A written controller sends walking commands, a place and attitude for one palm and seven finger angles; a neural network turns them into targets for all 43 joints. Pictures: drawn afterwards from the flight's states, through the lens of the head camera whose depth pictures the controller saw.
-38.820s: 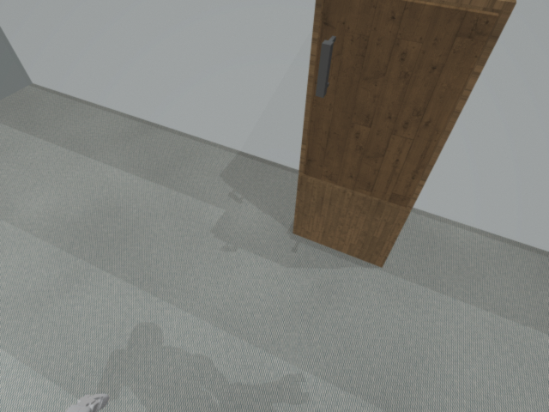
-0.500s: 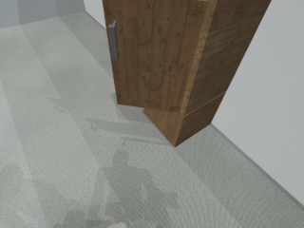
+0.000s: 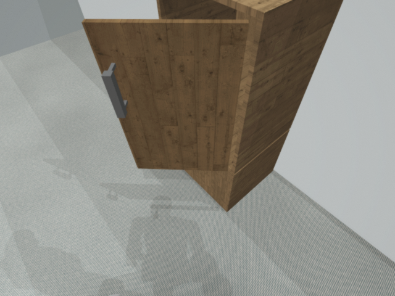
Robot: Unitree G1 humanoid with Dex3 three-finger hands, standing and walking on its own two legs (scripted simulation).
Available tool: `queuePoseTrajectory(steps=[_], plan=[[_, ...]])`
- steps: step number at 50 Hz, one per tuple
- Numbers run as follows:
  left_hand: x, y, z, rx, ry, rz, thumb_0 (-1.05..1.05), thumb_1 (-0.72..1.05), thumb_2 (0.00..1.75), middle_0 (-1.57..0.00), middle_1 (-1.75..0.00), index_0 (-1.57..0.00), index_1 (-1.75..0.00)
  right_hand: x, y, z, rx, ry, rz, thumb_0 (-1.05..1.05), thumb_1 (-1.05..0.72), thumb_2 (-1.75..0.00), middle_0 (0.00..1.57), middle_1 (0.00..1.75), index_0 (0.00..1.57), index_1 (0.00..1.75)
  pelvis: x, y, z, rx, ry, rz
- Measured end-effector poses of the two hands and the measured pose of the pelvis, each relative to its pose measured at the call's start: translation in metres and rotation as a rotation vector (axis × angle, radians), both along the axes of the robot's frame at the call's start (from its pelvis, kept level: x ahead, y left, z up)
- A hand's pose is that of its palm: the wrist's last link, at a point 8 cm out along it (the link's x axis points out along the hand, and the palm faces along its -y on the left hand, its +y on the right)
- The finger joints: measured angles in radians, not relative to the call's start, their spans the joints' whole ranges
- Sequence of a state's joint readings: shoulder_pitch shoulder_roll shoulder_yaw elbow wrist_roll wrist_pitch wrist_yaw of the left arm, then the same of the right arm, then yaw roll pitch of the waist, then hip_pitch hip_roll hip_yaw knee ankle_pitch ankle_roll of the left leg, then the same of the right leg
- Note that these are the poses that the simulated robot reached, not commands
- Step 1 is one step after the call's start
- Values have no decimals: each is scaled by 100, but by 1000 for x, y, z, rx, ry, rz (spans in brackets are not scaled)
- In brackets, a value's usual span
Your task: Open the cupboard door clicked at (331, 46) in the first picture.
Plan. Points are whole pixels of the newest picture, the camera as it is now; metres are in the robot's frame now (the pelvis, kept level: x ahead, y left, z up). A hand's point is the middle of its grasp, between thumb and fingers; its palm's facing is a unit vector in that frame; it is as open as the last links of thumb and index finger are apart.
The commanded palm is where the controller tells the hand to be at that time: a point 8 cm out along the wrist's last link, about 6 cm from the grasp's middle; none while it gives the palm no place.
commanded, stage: come to a stop and stand still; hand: left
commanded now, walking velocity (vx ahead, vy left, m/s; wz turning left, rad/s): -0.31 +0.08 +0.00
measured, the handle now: (117, 91) +0.60 +0.24 +0.07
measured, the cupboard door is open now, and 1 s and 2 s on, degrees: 46 46 46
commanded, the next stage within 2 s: look again from close up in 0.76 s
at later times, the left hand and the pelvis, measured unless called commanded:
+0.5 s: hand out of the picture +0.05 +0.20 -0.17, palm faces -0.01 -0.96 -0.28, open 7.4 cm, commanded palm none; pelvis +0.01 +0.00 +0.00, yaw -1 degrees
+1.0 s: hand out of the picture +0.04 +0.19 -0.17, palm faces -0.04 -0.98 -0.20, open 7.4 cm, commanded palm none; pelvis +0.01 +0.01 +0.00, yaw -1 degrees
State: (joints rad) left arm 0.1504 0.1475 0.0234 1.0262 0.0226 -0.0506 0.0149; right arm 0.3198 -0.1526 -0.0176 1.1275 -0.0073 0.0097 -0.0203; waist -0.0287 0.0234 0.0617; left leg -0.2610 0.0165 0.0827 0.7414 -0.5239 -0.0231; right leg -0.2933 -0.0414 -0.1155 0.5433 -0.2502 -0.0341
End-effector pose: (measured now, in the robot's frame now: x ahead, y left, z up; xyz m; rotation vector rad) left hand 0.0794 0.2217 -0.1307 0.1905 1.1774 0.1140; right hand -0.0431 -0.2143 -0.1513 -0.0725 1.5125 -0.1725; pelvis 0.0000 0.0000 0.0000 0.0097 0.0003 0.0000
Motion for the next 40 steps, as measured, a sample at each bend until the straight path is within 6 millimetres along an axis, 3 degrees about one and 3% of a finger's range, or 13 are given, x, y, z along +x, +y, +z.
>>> queuePoseTrajectory(steps=[11, 19, 28, 40], plan=[[4, 32, -17, -8, 82, 61, -1, 92, 90, -20, -30, -20, -30, 87, 8, 10, -81, -158, 52, 1, -92, -90, 20, 30, 20, 30, 20, 21, -3, -2, -7, -13], [-16, 36, -7, 35, 107, 73, 0, 91, 90, -20, -30, -19, -30, 116, -6, 11, -78, -244, 82, 1, -91, -90, 20, 30, 21, 30, 14, 12, -1, 1, 9, -7], [-41, 17, -2, 66, 88, 26, 0, 91, 90, -20, -30, -19, -30, 112, -26, 9, -60, -318, 69, 1, -91, -90, 20, 30, 20, 30, 4, 0, -5, 1, -15, -15], [-41, 8, -7, 12, 65, -3, 0, 91, 90, -21, -30, -20, -30, 65, -14, 11, -42, -220, 82, 1, -91, -90, 20, 30, 20, 30, -3, -1, -2, -4, -12, -14]])
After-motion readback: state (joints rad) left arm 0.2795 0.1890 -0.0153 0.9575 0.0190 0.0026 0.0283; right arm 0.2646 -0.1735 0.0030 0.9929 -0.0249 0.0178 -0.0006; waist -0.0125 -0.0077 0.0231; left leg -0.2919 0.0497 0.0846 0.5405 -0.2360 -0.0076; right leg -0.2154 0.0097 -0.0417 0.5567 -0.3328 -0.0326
